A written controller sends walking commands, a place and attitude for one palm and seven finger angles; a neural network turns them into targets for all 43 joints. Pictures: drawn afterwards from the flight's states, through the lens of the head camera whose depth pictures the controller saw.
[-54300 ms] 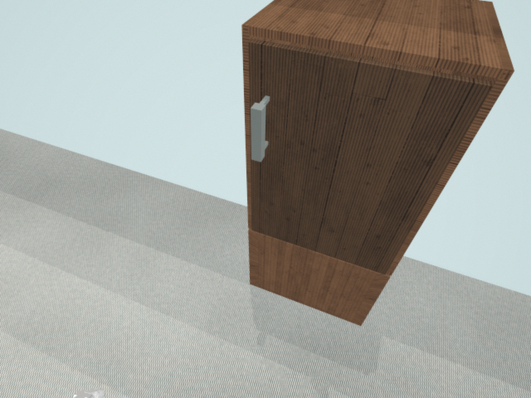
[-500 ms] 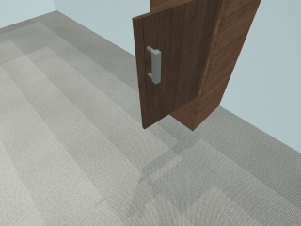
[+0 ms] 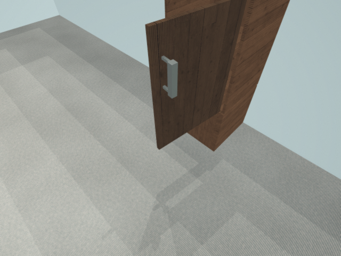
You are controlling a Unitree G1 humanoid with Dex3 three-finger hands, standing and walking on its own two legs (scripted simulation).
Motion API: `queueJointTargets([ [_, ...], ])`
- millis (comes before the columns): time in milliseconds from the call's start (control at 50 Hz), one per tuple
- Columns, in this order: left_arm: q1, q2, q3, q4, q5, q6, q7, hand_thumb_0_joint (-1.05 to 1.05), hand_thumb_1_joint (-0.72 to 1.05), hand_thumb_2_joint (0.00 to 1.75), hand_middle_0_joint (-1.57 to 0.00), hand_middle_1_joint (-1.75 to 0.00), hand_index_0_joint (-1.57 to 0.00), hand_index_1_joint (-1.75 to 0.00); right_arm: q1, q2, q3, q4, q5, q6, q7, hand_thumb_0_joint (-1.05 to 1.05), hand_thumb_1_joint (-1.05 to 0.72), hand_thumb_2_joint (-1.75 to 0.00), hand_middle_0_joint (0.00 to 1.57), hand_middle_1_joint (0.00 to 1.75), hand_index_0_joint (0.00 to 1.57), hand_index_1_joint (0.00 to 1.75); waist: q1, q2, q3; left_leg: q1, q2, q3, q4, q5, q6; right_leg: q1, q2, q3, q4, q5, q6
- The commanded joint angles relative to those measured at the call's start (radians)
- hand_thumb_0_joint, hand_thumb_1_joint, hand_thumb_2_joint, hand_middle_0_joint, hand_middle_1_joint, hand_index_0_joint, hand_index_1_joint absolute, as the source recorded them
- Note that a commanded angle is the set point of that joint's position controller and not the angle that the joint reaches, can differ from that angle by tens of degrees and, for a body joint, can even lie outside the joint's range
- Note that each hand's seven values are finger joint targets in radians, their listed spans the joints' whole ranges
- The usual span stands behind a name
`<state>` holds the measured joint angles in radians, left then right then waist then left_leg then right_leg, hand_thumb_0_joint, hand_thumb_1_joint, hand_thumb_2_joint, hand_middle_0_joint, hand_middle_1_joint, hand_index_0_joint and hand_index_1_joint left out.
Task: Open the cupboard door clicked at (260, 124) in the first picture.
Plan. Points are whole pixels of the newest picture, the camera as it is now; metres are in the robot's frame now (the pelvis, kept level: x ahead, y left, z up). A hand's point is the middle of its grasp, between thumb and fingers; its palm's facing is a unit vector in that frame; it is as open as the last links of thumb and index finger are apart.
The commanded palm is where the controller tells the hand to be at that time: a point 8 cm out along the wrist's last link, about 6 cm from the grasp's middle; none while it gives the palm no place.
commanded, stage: look to check the result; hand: left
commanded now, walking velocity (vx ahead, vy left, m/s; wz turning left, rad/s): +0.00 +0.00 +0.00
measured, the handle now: (168, 77) +0.64 +0.04 +0.06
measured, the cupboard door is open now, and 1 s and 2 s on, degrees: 82 82 82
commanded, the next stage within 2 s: stand and wait in 0.52 s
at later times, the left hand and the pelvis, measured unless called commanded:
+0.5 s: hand out of the picture +0.06 +0.21 -0.16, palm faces +0.02 -0.96 -0.28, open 7.4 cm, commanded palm none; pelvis +0.01 -0.01 +0.00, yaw +0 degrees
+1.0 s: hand out of the picture +0.09 +0.21 -0.15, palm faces +0.01 -0.95 -0.31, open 7.4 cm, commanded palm none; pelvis +0.03 -0.01 +0.01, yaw +0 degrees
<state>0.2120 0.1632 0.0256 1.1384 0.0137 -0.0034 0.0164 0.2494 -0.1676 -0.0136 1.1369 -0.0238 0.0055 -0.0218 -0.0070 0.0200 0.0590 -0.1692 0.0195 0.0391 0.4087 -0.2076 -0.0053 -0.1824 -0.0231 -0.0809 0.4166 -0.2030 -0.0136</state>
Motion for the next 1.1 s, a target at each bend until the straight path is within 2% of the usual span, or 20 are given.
queueJointTargets([
  [0,0.031,0.156,0.024,-0.033,-0.003,-0.018,0.012,0.0,0.9,0.9,-0.2,-0.3,-0.2,-0.3,0.043,-0.119,-0.018,-0.03,0.002,-0.012,-0.008,0.0,-0.9,-0.9,0.2,0.3,0.2,0.3,0.0,-0.009,-0.011,-0.028,0.081,-0.076,-0.088,0.062,0.031,0.013,-0.096,0.095,-0.1,0.024,-0.028],
  [60,0.026,0.164,0.023,-0.03,-0.004,-0.02,0.012,0.0,0.9,0.9,-0.2,-0.3,-0.2,-0.3,0.029,-0.132,-0.018,-0.031,0.003,-0.014,-0.009,0.0,-0.9,-0.9,0.2,0.3,0.2,0.3,0.001,-0.011,-0.021,-0.015,0.084,-0.08,-0.089,0.086,0.031,0.026,-0.096,0.097,-0.1,0.057,-0.03],
  [160,0.008,0.183,0.024,-0.031,-0.005,-0.02,0.01,0.0,0.9,0.9,-0.2,-0.3,-0.2,-0.3,0.008,-0.153,-0.018,-0.029,0.003,-0.012,-0.008,0.0,-0.9,-0.9,0.2,0.3,0.2,0.3,0.001,-0.01,-0.001,-0.018,0.085,-0.081,-0.1,0.066,0.028,0.021,-0.098,0.1,-0.116,0.029,-0.03],
  [280,-0.014,0.211,0.027,-0.034,-0.004,-0.023,0.007,0.0,0.9,0.9,-0.2,-0.3,-0.2,-0.3,-0.024,-0.184,-0.021,-0.036,0.004,-0.013,-0.005,0.0,-0.9,-0.9,0.2,0.3,0.2,0.3,0.003,-0.009,-0.016,-0.001,0.088,-0.084,-0.104,0.072,0.029,0.029,-0.099,0.102,-0.127,0.03,-0.031],
  [520,-0.065,0.257,0.028,-0.042,-0.005,-0.03,0.005,0.0,0.9,0.9,-0.2,-0.3,-0.2,-0.3,-0.087,-0.237,-0.02,-0.041,0.003,-0.019,-0.003,0.0,-0.9,-0.9,0.2,0.3,0.2,0.3,0.002,-0.017,-0.05,0.034,0.1,-0.089,-0.118,0.15,0.024,0.075,-0.11,0.098,-0.125,0.156,-0.031],
  [600,-0.08,0.269,0.027,-0.046,-0.003,-0.029,0.004,0.0,0.9,0.9,-0.2,-0.3,-0.2,-0.3,-0.105,-0.248,-0.019,-0.044,0.003,-0.019,-0.001,0.0,-0.9,-0.9,0.2,0.3,0.2,0.3,0.003,-0.007,-0.039,0.035,0.1,-0.091,-0.128,0.142,0.023,0.069,-0.111,0.101,-0.133,0.136,-0.028],
  [680,-0.087,0.284,0.028,-0.05,-0.004,-0.033,0.003,0.0,0.9,0.9,-0.2,-0.3,-0.2,-0.3,-0.114,-0.265,-0.02,-0.048,0.005,-0.019,0.0,0.0,-0.9,-0.9,0.2,0.3,0.2,0.3,0.005,-0.027,-0.061,0.051,0.101,-0.09,-0.127,0.153,0.024,0.083,-0.112,0.104,-0.14,0.155,-0.03],
  [740,-0.095,0.287,0.028,-0.05,-0.004,-0.035,0.004,0.0,0.9,0.9,-0.2,-0.3,-0.2,-0.3,-0.12,-0.268,-0.02,-0.047,0.003,-0.021,0.0,0.0,-0.9,-0.9,0.2,0.3,0.2,0.3,0.004,-0.01,-0.078,0.06,0.104,-0.089,-0.128,0.182,0.021,0.101,-0.116,0.103,-0.132,0.206,-0.03],
  [820,-0.1,0.295,0.028,-0.053,-0.005,-0.037,0.005,0.0,0.9,0.9,-0.2,-0.3,-0.2,-0.3,-0.121,-0.275,-0.02,-0.049,0.005,-0.021,-0.001,0.0,-0.9,-0.9,0.2,0.3,0.2,0.3,0.002,-0.022,-0.085,0.069,0.106,-0.086,-0.127,0.199,0.02,0.114,-0.117,0.104,-0.131,0.247,-0.03],
  [1020,-0.1,0.297,0.025,-0.053,-0.006,-0.034,0.004,0.0,0.9,0.9,-0.2,-0.3,-0.2,-0.3,-0.125,-0.279,-0.017,-0.047,0.005,-0.02,-0.001,0.0,-0.9,-0.9,0.2,0.3,0.2,0.3,0.003,-0.01,-0.073,0.073,0.108,-0.082,-0.137,0.182,0.018,0.111,-0.115,0.108,-0.142,0.223,-0.03],
  [1080,-0.094,0.301,0.026,-0.05,-0.005,-0.036,0.004,0.0,0.9,0.9,-0.2,-0.3,-0.2,-0.3,-0.125,-0.28,-0.018,-0.048,0.007,-0.02,-0.002,0.0,-0.9,-0.9,0.2,0.3,0.2,0.3,0.005,-0.028,-0.076,0.086,0.108,-0.081,-0.134,0.184,0.02,0.106,-0.114,0.107,-0.147,0.226,-0.03],
])
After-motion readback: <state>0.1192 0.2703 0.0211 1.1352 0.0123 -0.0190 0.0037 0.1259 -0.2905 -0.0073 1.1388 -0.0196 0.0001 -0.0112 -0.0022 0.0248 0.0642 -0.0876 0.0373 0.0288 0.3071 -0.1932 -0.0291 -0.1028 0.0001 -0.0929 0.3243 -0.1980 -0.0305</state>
